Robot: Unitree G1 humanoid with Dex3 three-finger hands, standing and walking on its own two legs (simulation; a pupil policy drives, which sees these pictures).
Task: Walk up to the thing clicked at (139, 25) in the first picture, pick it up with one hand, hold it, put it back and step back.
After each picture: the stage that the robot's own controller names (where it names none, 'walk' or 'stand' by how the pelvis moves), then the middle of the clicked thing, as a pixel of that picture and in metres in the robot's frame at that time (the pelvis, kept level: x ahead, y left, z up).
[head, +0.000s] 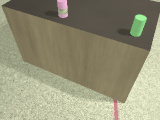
stand; (138, 25) +0.82 -0.35 -0.07
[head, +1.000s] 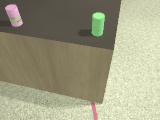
walk; (97, 24) +0.78 -0.06 -0.05
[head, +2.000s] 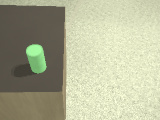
stand; (36, 59) +0.49 +0.20 -0.04
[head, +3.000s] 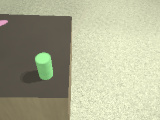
stand; (44, 66) +0.50 +0.17 -0.07
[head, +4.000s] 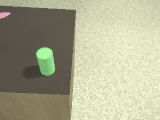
stand; (46, 62) +0.50 +0.15 -0.06
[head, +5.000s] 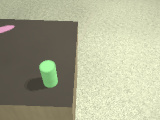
stand; (49, 74) +0.47 +0.15 -0.08
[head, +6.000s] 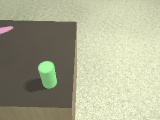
stand; (48, 75) +0.46 +0.16 -0.08
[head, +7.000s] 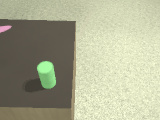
stand; (47, 75) +0.46 +0.16 -0.08
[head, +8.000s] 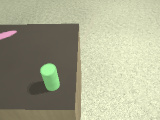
rise first; (50, 77) +0.45 +0.17 -0.07
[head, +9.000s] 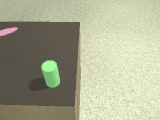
go down; (51, 74) +0.47 +0.16 -0.07
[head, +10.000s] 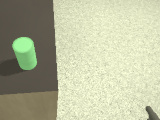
go down; (25, 54) +0.48 +0.15 -0.03
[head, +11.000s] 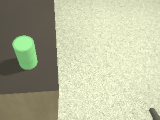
go down; (26, 53) +0.48 +0.16 -0.01
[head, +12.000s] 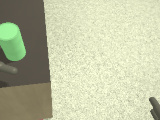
close in; (12, 43) +0.48 +0.17 +0.02
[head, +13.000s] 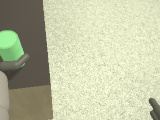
lift; (11, 51) +0.46 +0.17 +0.02
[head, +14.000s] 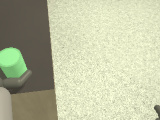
lift; (14, 67) +0.41 +0.18 +0.02
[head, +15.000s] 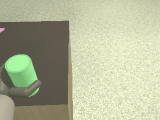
lift; (23, 76) +0.33 +0.17 +0.12
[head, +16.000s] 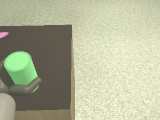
hold; (23, 73) +0.32 +0.17 +0.14
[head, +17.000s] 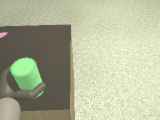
hold; (28, 79) +0.32 +0.16 +0.11
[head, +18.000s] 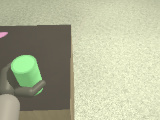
crouch; (28, 76) +0.33 +0.16 +0.12
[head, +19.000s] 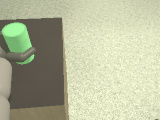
crouch; (19, 44) +0.43 +0.18 +0.14
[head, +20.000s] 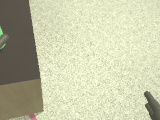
lower; out of the picture +0.51 +0.19 +0.03
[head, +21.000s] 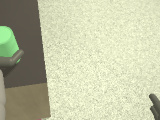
lower; (6, 47) +0.47 +0.17 +0.03
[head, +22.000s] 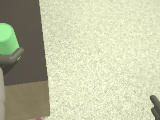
lower; (6, 44) +0.47 +0.17 +0.03
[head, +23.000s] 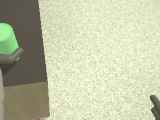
lower; (5, 44) +0.48 +0.17 +0.03
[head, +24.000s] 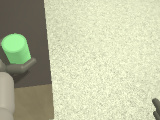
draw back; (18, 54) +0.45 +0.15 +0.02
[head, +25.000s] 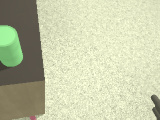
rise; (8, 47) +0.45 +0.16 +0.03
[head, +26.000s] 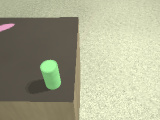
sink last; (51, 75) +0.44 +0.15 -0.02
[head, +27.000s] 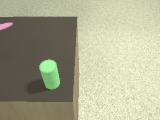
stand; (50, 75) +0.44 +0.15 -0.03
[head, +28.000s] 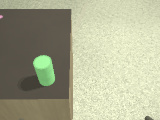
stand; (44, 71) +0.43 +0.15 -0.02
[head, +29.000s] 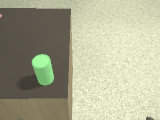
stand; (43, 70) +0.43 +0.16 -0.01
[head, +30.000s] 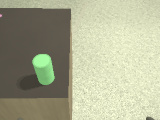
stand; (44, 69) +0.44 +0.16 -0.01
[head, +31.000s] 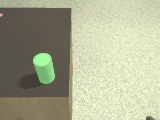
stand; (44, 69) +0.44 +0.15 -0.01
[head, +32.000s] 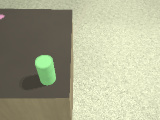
stand; (46, 70) +0.44 +0.15 -0.02
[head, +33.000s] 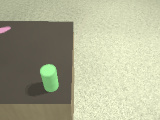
walk; (49, 78) +0.45 +0.14 -0.07
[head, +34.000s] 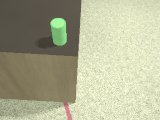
walk; (59, 32) +0.62 +0.11 -0.06
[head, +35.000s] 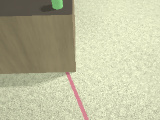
walk; out of the picture +0.96 +0.18 -0.05
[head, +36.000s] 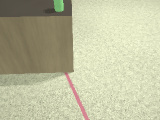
stand; (58, 2) +1.10 +0.15 -0.06
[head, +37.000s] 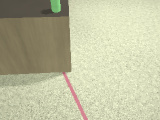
stand; (55, 2) +1.10 +0.17 -0.08
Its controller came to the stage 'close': yes
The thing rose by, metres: 0.22
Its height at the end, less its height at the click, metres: +0.00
